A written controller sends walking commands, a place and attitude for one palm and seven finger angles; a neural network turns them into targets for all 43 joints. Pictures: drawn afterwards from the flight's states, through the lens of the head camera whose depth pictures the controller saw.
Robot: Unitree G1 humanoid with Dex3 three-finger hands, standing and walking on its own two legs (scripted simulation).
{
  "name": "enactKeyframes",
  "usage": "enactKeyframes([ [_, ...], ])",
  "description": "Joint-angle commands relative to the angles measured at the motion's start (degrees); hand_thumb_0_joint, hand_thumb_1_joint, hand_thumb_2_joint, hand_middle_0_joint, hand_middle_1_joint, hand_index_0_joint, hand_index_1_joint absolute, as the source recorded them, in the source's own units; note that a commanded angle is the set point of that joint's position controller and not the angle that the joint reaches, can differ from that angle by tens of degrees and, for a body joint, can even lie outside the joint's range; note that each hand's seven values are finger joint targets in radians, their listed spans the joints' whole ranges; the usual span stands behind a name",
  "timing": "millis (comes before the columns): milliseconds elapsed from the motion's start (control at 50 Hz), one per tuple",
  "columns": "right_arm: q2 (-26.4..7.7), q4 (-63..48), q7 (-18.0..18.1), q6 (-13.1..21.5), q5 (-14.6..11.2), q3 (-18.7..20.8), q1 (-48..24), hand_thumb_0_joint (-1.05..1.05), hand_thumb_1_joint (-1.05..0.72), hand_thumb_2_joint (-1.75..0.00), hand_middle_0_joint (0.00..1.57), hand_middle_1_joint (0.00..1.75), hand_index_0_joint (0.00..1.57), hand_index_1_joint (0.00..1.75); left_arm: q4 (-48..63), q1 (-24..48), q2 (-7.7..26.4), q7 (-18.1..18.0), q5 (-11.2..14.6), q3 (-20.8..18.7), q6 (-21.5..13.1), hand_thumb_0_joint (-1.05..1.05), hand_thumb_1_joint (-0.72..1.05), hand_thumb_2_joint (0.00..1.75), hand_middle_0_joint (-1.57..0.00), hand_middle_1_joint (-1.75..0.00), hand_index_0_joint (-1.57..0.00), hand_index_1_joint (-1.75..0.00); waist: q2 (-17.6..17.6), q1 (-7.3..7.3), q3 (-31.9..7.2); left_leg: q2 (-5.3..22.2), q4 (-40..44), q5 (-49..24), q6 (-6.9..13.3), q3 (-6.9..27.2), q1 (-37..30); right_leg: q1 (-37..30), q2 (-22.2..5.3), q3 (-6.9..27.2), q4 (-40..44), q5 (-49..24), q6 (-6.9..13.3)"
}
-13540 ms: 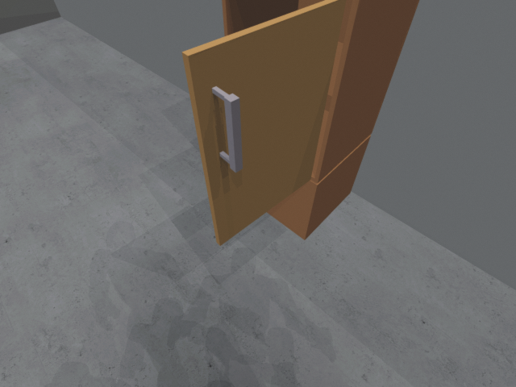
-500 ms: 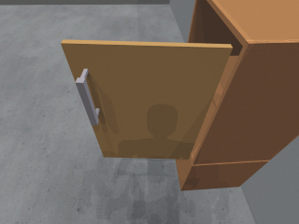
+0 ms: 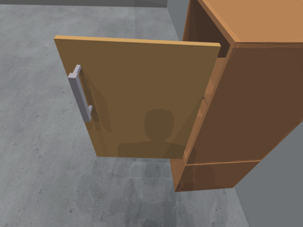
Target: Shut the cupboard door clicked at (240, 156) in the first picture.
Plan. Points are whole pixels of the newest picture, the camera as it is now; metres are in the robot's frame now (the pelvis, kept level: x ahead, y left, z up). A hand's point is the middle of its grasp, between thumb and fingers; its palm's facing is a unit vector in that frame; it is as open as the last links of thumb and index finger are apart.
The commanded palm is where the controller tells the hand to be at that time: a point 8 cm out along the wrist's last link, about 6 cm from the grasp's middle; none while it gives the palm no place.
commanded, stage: come to a stop and stand still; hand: left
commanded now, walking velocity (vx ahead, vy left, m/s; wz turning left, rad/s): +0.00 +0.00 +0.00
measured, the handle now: (83, 95) +0.45 +0.24 +0.09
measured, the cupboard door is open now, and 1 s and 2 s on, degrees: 85 85 85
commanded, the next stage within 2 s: look again from close up in 0.08 s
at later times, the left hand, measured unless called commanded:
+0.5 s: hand out of the picture -0.03 +0.16 -0.17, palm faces +0.04 -0.99 -0.16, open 7.3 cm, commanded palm none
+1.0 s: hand (83, 183) +0.22 +0.19 -0.01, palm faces +0.22 -0.96 -0.15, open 7.1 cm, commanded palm +0.12 +0.23 -0.04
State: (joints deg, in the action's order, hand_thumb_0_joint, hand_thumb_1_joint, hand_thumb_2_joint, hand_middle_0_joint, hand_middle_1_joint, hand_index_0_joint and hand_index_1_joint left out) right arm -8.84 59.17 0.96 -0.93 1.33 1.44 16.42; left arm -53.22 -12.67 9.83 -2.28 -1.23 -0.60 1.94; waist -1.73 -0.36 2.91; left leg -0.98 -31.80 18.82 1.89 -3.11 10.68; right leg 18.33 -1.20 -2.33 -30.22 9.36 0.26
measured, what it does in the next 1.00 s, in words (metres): stands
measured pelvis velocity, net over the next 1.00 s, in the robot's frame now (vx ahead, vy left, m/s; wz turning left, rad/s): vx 0.03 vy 0.02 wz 0.05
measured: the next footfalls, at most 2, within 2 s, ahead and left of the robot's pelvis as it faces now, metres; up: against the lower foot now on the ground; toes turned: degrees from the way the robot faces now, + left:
none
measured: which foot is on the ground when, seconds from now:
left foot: down 0.00-1.00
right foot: down 0.00-1.00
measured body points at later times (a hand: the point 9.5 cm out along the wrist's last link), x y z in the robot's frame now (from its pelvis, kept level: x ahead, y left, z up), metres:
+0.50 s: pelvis +0.01 +0.01 +0.01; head +0.02 +0.01 +0.46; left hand -0.03 +0.21 -0.15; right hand -0.02 -0.21 -0.15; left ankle -0.01 +0.10 -0.73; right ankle +0.08 -0.12 -0.73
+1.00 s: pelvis +0.03 +0.02 -0.01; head +0.01 +0.00 +0.44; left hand +0.21 +0.24 +0.01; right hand +0.11 -0.24 -0.12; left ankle -0.01 +0.10 -0.73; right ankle +0.08 -0.11 -0.73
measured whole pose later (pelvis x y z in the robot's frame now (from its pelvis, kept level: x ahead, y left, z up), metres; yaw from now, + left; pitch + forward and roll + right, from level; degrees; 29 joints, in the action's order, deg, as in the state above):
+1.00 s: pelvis +0.03 +0.02 -0.01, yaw +3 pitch +0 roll +0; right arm -15.2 47.6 3.1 19.1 -1.4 0.6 21.1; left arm -6.8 -23.7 9.9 -7.3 7.4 -0.3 -5.8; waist 2.8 -3.2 -3.9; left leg -3.3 -35.7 22.3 2.9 -1.2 13.9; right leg 21.5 -3.6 -3.3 -36.0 14.9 -0.9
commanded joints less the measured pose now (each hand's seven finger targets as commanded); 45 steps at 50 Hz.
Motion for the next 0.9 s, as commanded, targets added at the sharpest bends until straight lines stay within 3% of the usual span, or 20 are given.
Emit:
enactKeyframes([
  [0, -6.0, -2.4, 0.1, 1.4, -0.5, 0.9, -0.2, 0.00, -0.90, -0.90, 0.20, 0.30, 0.20, 0.30, 0.3, -4.7, 5.5, -0.2, 0.3, -1.2, -2.0, 0.00, 0.90, 0.90, -0.20, -0.30, -0.20, -0.30, 4.3, 1.35, 0.6, 6.5, 14.4, 2.9, 0.3, 7.5, 9.1, -7.7, -4.0, 5.6, 6.6, 1.6, 0.9],
  [120, -5.0, 0.3, 0.0, 0.8, -0.5, 0.8, 4.4, 0.00, -0.90, -0.90, 0.20, 0.30, 0.20, 0.30, -1.5, -6.5, 5.4, -0.4, 0.2, -1.3, -2.4, 0.00, 0.90, 0.90, -0.20, -0.30, -0.20, -0.30, -2.3, -0.12, 2.9, 5.0, 12.6, 4.1, 0.4, 5.8, 5.8, -1.5, -4.8, 8.3, 11.5, 10.9, 0.9],
  [140, -4.7, 0.8, 0.0, 0.8, -0.6, 0.7, 4.8, 0.00, -0.90, -0.90, 0.20, 0.30, 0.20, 0.30, -2.0, -6.9, 5.3, -0.3, 0.2, -1.2, -2.3, 0.00, 0.90, 0.90, -0.20, -0.30, -0.20, -0.30, -0.8, -0.16, 2.1, 5.1, 13.2, 4.4, 0.5, 5.7, 5.1, -1.7, -4.8, 8.0, 11.9, 11.3, 0.9],
  [360, -3.5, 3.0, 0.3, 1.3, -0.7, 0.0, 6.3, 0.00, -0.90, -0.90, 0.20, 0.30, 0.20, 0.30, -5.6, -11.1, 3.6, -0.5, 0.2, -0.9, -2.9, 0.00, 0.90, 0.90, -0.20, -0.30, -0.20, -0.30, 1.7, 0.29, 2.6, 5.3, 14.0, 3.1, 0.6, 6.0, 6.4, -2.8, -4.7, 7.7, 10.9, 8.0, 1.0],
  [620, -2.4, 4.5, 0.8, 2.3, -0.9, -0.4, 6.9, 0.00, -0.90, -0.90, 0.20, 0.30, 0.20, 0.30, -7.1, -11.3, 1.7, -0.8, 0.4, -0.5, -3.4, 0.00, 0.90, 0.90, -0.20, -0.30, -0.20, -0.30, 1.7, 0.44, 1.5, 6.0, 13.5, -5.9, 0.3, 5.6, 4.1, -5.8, -5.2, 6.5, 7.5, -3.3, 1.5],
  [760, -2.5, 4.9, 0.9, 2.3, -0.9, -0.4, 6.2, 0.00, -0.90, -0.90, 0.20, 0.30, 0.20, 0.30, -7.3, -10.4, 1.8, -0.8, 0.4, -0.4, -3.2, 0.00, 0.90, 0.90, -0.20, -0.30, -0.20, -0.30, 1.6, 0.52, 2.8, 6.5, 14.2, -6.6, 0.2, 5.5, 3.8, -5.8, -5.0, 6.0, 7.2, -4.0, 1.3],
  [780, -4.7, 0.1, 0.6, 3.2, -1.3, -0.6, 0.0, 0.00, -0.90, -0.90, 0.20, 0.30, 0.20, 0.30, -10.1, -13.5, 4.6, -2.5, -0.1, -0.1, -3.3, 0.00, 0.90, 0.90, -0.20, -0.30, -0.20, -0.30, 0.9, 2.44, 0.2, 8.0, 5.2, -12.0, -1.0, 2.8, 5.2, -8.2, -6.7, 4.7, 3.0, -15.7, 1.2],
  [800, -20.6, -20.5, 6.2, 14.4, -1.2, 1.6, 4.0, 0.00, -0.90, -0.90, 0.20, 0.30, 0.20, 0.30, 89.3, 42.5, 34.2, -2.8, 6.7, -18.4, -18.0, 0.00, 0.90, 0.90, -0.20, -0.30, -0.20, -0.30, 8.4, -10.25, -24.2, 5.7, 8.6, -25.5, -1.1, 6.8, -7.8, -11.4, 1.0, 1.9, -4.2, -9.1, 0.7],
  [820, -9.1, -19.2, 5.7, 19.1, -3.6, -2.4, -3.2, 0.00, -0.90, -0.90, 0.20, 0.30, 0.20, 0.30, 70.7, 2.0, 7.2, -3.3, 7.6, 0.5, -12.5, 0.00, 0.90, 0.90, -0.22, -0.32, -0.22, -0.32, 21.5, -0.30, -28.2, 3.8, 8.7, -24.1, -2.9, 3.8, -10.2, -4.9, 2.9, -0.8, -2.1, 2.8, 1.8],
  [840, -12.8, -15.9, 5.4, 21.7, -3.4, -1.9, -2.4, 0.00, -0.90, -0.90, 0.20, 0.30, 0.20, 0.30, 68.0, 1.4, 7.0, -6.1, 10.0, -0.8, -9.4, 0.00, 0.90, 0.90, -0.24, -0.34, -0.24, -0.34, 19.2, -1.14, -24.0, 4.1, 11.3, -21.3, -5.6, 4.8, -6.6, -6.2, 3.7, -2.3, -4.2, 6.0, 1.5],
  [860, -8.0, -13.3, 4.0, 22.7, -3.9, -2.3, -3.6, 0.00, -0.90, -0.90, 0.20, 0.30, 0.20, 0.30, 49.0, -14.7, -8.1, -5.9, 8.7, 8.3, -2.2, 0.00, 0.90, 0.90, -0.25, -0.36, -0.25, -0.36, 13.2, -0.93, -7.9, 3.7, 13.1, -13.0, -4.9, 6.9, 3.5, -0.6, 1.3, -2.6, -4.5, 8.6, 0.9],
  [880, -10.7, -16.3, 3.3, 23.4, -4.7, -1.7, -2.6, 0.00, -0.90, -0.90, 0.20, 0.30, 0.20, 0.30, 58.8, -5.1, -6.9, -6.3, 10.4, 10.1, -3.0, 0.00, 0.90, 0.90, -0.27, -0.38, -0.27, -0.38, 7.5, -2.88, 0.6, 2.8, 10.7, -2.3, -3.8, 8.2, 9.0, 0.8, 0.7, -2.8, -1.5, 6.1, 0.8],
])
